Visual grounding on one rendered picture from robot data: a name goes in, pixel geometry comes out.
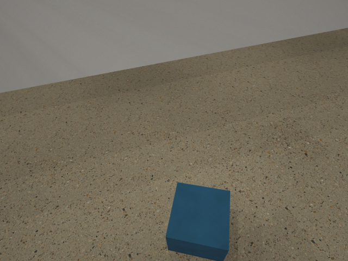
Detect carton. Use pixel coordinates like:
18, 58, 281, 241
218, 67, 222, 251
166, 182, 230, 261

